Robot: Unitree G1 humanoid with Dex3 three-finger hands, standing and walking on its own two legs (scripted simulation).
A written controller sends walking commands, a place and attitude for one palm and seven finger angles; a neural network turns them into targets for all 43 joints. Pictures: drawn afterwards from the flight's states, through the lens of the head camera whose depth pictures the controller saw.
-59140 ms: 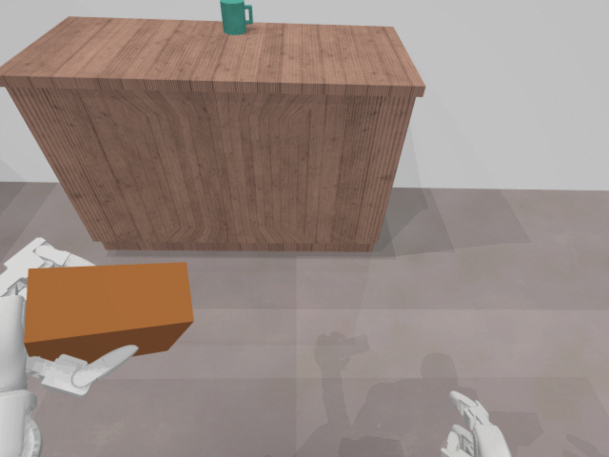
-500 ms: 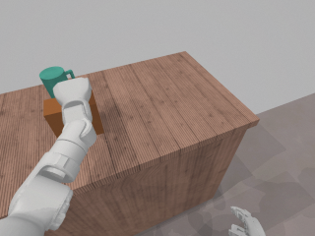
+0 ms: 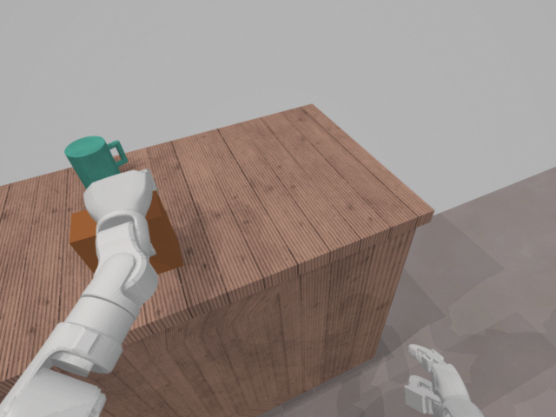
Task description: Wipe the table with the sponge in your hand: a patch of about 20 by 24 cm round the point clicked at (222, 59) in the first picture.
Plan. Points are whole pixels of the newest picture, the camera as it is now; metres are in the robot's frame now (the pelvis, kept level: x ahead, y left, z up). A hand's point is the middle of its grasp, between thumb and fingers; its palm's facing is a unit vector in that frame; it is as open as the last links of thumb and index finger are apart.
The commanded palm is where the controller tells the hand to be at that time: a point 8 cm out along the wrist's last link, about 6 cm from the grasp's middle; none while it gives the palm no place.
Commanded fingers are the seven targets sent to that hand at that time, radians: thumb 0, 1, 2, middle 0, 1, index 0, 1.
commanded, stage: wipe back along the third lane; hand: left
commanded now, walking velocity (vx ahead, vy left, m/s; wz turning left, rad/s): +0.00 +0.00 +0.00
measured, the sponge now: (136, 250) +0.35 +0.27 +0.06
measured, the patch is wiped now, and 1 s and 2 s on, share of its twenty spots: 0.80 0.80 0.80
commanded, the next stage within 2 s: slide back across to the middle lane in 0.28 s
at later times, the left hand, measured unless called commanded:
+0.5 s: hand (139, 240) +0.32 +0.23 +0.13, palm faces +0.11 -0.07 -0.99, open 10.2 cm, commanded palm +0.27 +0.23 +0.16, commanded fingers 0.00 0.10 1.30 -1.20 -1.60 -1.20 -1.60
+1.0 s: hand (93, 262) +0.28 +0.28 +0.13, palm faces +0.04 -0.07 -1.00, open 10.2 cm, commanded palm +0.24 +0.29 +0.18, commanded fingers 0.00 0.10 1.30 -1.20 -1.60 -1.20 -1.60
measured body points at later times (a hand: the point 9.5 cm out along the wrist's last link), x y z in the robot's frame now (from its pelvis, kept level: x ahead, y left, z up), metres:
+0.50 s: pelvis -0.01 -0.01 +0.00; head -0.04 -0.05 +0.45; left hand +0.31 +0.23 +0.18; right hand +0.22 -0.22 -0.08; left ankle -0.01 +0.10 -0.74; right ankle -0.03 -0.09 -0.74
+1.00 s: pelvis -0.02 -0.02 +0.00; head -0.05 -0.06 +0.45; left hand +0.27 +0.28 +0.18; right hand +0.22 -0.23 -0.08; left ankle -0.01 +0.10 -0.74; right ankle -0.03 -0.09 -0.74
